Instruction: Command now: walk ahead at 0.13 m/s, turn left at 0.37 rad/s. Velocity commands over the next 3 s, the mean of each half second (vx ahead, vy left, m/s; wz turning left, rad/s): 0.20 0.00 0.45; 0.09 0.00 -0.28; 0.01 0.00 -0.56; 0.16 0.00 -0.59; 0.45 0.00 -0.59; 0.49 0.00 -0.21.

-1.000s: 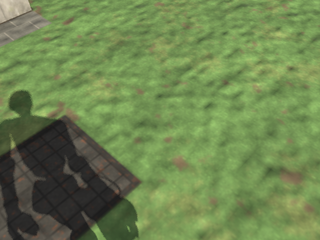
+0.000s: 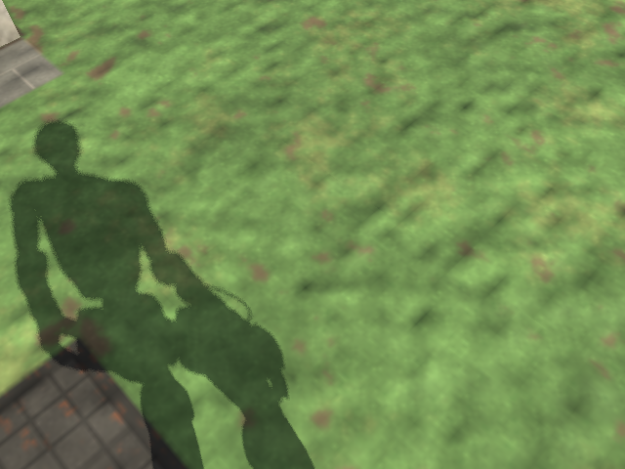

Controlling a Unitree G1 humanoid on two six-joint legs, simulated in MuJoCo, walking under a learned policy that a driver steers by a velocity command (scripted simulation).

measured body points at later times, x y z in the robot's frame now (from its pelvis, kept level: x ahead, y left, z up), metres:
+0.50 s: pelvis +0.08 +0.06 +0.01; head +0.09 +0.09 +0.45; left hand +0.11 +0.34 -0.13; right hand +0.20 -0.18 -0.11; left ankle +0.01 +0.11 -0.74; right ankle +0.13 -0.06 -0.68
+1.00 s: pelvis +0.18 +0.07 +0.00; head +0.22 +0.06 +0.44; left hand +0.23 +0.35 -0.13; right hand +0.33 -0.17 -0.14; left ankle +0.16 +0.22 -0.67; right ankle +0.25 +0.02 -0.74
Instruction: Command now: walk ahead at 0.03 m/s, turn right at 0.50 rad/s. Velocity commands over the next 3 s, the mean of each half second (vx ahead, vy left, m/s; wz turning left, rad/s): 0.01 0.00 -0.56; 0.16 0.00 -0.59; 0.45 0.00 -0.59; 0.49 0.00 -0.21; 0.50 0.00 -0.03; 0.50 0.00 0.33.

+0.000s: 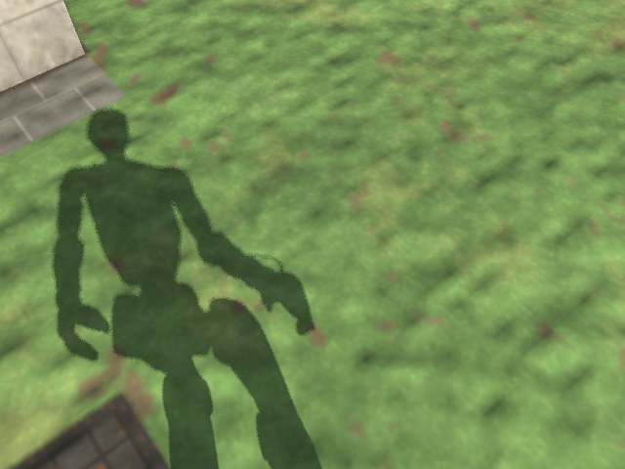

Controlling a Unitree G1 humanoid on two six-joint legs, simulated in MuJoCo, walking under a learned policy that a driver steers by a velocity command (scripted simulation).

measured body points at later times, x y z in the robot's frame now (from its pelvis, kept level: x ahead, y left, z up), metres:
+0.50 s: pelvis +0.02 +0.06 +0.01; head +0.06 +0.08 +0.46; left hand +0.20 +0.30 -0.13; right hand +0.06 -0.24 -0.08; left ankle +0.04 +0.15 -0.74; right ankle -0.03 -0.06 -0.65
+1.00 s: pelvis +0.05 -0.01 +0.01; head +0.04 -0.05 +0.46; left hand +0.25 +0.19 -0.10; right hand -0.01 -0.31 -0.11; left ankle +0.17 +0.09 -0.66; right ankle -0.05 -0.03 -0.74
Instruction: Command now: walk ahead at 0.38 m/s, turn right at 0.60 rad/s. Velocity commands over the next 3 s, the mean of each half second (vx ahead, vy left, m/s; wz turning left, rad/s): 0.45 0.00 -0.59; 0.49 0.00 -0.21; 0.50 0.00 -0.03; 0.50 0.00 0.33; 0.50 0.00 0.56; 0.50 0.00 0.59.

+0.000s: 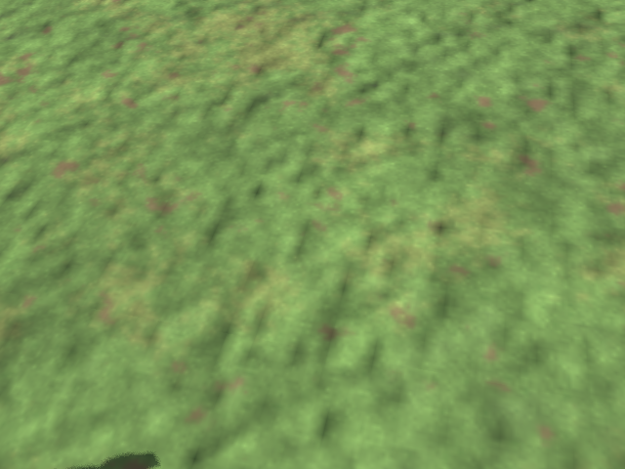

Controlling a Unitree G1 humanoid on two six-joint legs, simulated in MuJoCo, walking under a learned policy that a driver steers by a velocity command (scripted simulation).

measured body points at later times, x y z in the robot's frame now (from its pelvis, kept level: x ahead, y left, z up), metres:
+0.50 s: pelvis +0.26 +0.02 +0.00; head +0.29 +0.02 +0.44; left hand +0.45 +0.25 -0.13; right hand +0.26 -0.27 -0.11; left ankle +0.28 +0.11 -0.75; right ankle +0.22 -0.10 -0.66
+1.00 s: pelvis +0.50 -0.13 +0.00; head +0.52 -0.15 +0.45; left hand +0.64 +0.11 -0.13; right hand +0.48 -0.40 -0.13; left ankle +0.57 +0.01 -0.67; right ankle +0.47 -0.18 -0.75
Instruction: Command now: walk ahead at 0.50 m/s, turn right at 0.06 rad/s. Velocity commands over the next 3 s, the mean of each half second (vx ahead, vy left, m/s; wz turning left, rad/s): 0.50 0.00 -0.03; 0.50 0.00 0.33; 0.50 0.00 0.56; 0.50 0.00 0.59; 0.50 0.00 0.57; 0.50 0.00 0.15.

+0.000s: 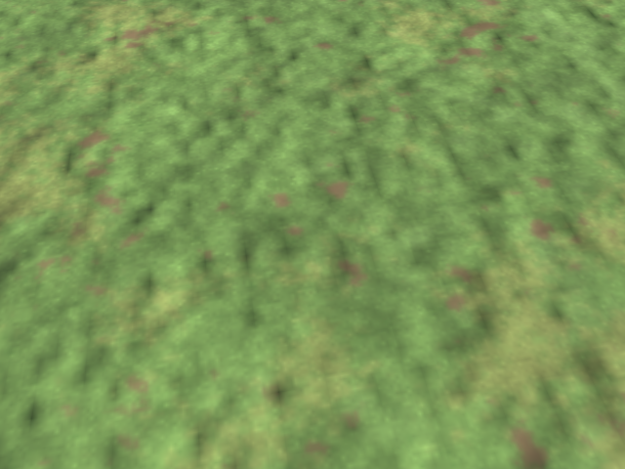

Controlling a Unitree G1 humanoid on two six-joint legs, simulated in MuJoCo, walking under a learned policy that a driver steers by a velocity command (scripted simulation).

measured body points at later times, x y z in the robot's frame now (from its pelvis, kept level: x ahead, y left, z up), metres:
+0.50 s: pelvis +0.28 +0.06 +0.00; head +0.30 +0.07 +0.44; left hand +0.33 +0.32 -0.15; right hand +0.33 -0.21 -0.13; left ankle +0.30 +0.12 -0.75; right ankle +0.24 -0.08 -0.66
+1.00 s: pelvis +0.54 +0.02 -0.01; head +0.57 +0.01 +0.44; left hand +0.61 +0.30 -0.12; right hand +0.63 -0.24 -0.15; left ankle +0.45 +0.13 -0.66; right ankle +0.60 -0.06 -0.75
